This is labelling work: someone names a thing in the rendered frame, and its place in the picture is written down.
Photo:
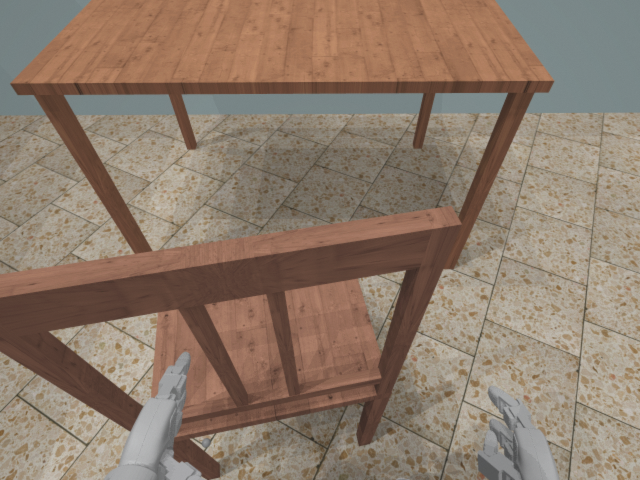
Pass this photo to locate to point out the table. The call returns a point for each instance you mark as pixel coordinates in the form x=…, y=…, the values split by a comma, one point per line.
x=140, y=47

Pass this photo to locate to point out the robot right hand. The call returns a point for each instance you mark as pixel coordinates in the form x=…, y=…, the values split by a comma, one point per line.
x=527, y=452

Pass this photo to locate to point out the chair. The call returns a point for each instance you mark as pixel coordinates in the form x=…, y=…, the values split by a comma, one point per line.
x=275, y=324

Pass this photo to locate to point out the robot left hand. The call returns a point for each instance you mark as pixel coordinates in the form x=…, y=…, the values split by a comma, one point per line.
x=156, y=426

